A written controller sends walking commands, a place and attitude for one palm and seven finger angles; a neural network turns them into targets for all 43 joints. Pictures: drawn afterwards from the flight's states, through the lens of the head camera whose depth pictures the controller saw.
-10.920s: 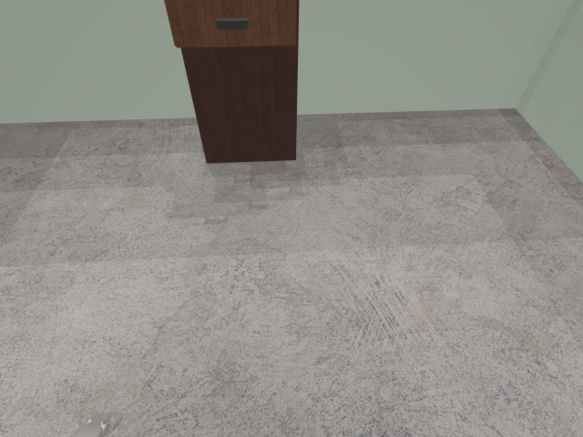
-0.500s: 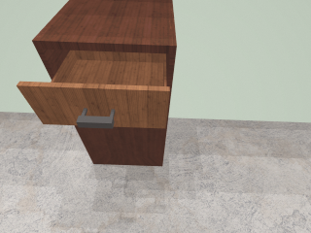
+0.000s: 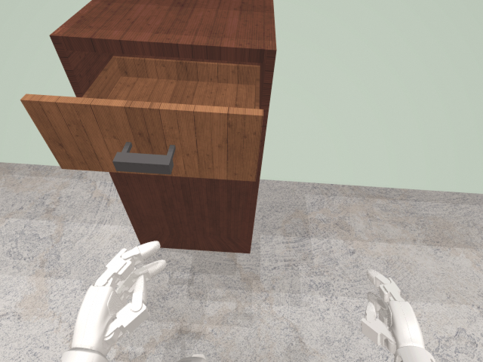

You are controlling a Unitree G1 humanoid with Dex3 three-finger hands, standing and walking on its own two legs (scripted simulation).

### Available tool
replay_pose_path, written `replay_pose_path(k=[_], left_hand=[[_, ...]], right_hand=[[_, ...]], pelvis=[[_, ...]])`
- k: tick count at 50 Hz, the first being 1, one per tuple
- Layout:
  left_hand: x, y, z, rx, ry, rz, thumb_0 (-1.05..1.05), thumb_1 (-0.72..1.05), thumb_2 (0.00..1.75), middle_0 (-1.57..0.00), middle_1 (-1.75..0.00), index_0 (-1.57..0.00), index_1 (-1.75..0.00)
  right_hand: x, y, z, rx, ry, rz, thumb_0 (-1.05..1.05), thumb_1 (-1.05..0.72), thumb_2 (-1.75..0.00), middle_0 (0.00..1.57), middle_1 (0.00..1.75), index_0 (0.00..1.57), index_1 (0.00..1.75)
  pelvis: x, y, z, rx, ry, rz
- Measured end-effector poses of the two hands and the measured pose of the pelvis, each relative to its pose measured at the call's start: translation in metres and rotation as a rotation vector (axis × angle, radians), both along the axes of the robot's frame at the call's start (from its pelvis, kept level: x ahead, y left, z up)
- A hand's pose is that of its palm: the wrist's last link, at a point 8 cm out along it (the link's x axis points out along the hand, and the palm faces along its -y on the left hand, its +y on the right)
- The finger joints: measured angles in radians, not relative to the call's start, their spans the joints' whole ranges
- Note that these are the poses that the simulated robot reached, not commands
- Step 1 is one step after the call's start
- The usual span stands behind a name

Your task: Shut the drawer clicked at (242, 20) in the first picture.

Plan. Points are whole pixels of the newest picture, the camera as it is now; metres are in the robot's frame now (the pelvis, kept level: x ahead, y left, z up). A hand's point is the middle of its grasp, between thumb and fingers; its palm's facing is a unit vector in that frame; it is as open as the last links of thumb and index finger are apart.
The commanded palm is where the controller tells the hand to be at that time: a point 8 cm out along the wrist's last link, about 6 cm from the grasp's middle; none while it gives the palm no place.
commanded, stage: raise the hand and make a fist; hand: left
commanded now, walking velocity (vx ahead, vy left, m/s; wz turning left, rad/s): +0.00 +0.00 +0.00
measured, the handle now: (147, 155) +0.47 +0.22 +0.07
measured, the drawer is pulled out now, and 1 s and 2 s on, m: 0.19 0.19 0.19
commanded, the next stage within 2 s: bring the fist close to the handle in 1.52 s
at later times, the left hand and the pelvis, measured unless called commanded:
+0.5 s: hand (113, 253) +0.25 +0.20 +0.09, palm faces +0.10 -0.99 -0.05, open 3.7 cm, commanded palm +0.20 +0.25 +0.10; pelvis +0.04 -0.01 +0.02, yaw -1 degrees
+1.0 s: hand (122, 230) +0.25 +0.17 +0.15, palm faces -0.05 -1.00 -0.03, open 3.2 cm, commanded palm +0.22 +0.23 +0.16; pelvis +0.03 +0.04 +0.03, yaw +0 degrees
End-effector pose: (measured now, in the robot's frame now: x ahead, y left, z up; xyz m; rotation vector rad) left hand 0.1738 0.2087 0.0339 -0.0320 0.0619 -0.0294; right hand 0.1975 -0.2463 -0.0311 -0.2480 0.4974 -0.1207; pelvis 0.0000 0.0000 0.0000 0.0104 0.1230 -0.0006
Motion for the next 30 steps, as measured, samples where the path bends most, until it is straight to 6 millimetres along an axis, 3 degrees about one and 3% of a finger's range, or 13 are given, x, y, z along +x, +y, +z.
replay_pose_path(k=[3, 5, 7, 10, 13, 16, 19, 25, 30], left_hand=[[-0.028, 0.012, -0.023, 0.025, 0.123, 0.079, 0.00, 0.90, 0.90, -0.48, -0.59, -0.48, -0.59], [-0.039, 0.022, -0.019, 0.055, 0.122, 0.156, 0.01, 0.90, 0.90, -0.52, -0.64, -0.52, -0.63], [-0.040, 0.029, -0.001, 0.089, 0.037, 0.207, 0.02, 0.90, 0.90, -0.56, -0.68, -0.55, -0.68], [-0.023, 0.027, 0.031, 0.118, -0.143, 0.186, 0.02, 0.90, 0.90, -0.61, -0.74, -0.61, -0.74], [0.009, 0.014, 0.048, 0.129, -0.214, 0.054, 0.01, 0.90, 0.90, -0.67, -0.81, -0.67, -0.80], [0.041, 0.005, 0.042, 0.118, -0.095, -0.071, 0.01, 0.90, 0.90, -0.73, -0.87, -0.73, -0.87], [0.059, 0.011, 0.033, 0.074, 0.057, -0.065, 0.01, 0.90, 0.90, -0.79, -0.94, -0.79, -0.93], [0.050, 0.046, 0.059, 0.080, 0.005, 0.131, 0.01, 0.90, 0.90, -0.91, -1.07, -0.91, -1.06], [0.032, 0.050, 0.072, 0.092, -0.058, 0.086, 0.01, 0.90, 0.90, -1.01, -1.18, -1.01, -1.17]], right_hand=[[0.018, -0.002, 0.002, -0.026, -0.029, 0.039, 0.01, -0.90, -0.90, 0.20, 0.30, 0.20, 0.30], [0.026, 0.000, -0.001, -0.029, -0.035, 0.058, 0.01, -0.90, -0.90, 0.20, 0.30, 0.20, 0.30], [0.029, 0.004, -0.008, -0.021, -0.027, 0.075, 0.01, -0.90, -0.90, 0.20, 0.30, 0.20, 0.30], [0.026, 0.012, -0.025, 0.008, 0.008, 0.098, 0.01, -0.90, -0.90, 0.20, 0.30, 0.20, 0.30], [0.014, 0.018, -0.042, 0.051, 0.070, 0.089, 0.01, -0.90, -0.90, 0.20, 0.30, 0.20, 0.30], [-0.005, 0.019, -0.051, 0.092, 0.150, 0.037, 0.01, -0.90, -0.90, 0.20, 0.30, 0.20, 0.30], [-0.023, 0.013, -0.051, 0.107, 0.213, -0.033, 0.01, -0.90, -0.90, 0.20, 0.30, 0.20, 0.30], [-0.039, -0.005, -0.038, 0.065, 0.254, -0.119, 0.01, -0.90, -0.90, 0.20, 0.30, 0.20, 0.30], [-0.028, -0.007, -0.026, 0.009, 0.219, -0.096, 0.01, -0.90, -0.90, 0.20, 0.30, 0.20, 0.30]], pelvis=[[0.000, -0.008, -0.008, -0.009, 0.018, 0.015], [0.001, -0.012, -0.011, -0.019, 0.026, 0.028], [0.003, -0.015, -0.013, -0.030, 0.033, 0.040], [0.005, -0.019, -0.016, -0.045, 0.036, 0.055], [0.006, -0.020, -0.014, -0.047, 0.036, 0.056], [0.011, -0.020, -0.008, -0.031, 0.037, 0.040], [0.020, -0.018, 0.002, -0.014, 0.032, 0.020], [0.036, -0.009, 0.016, -0.009, 0.020, -0.018], [0.038, 0.005, 0.018, -0.027, 0.017, -0.001]])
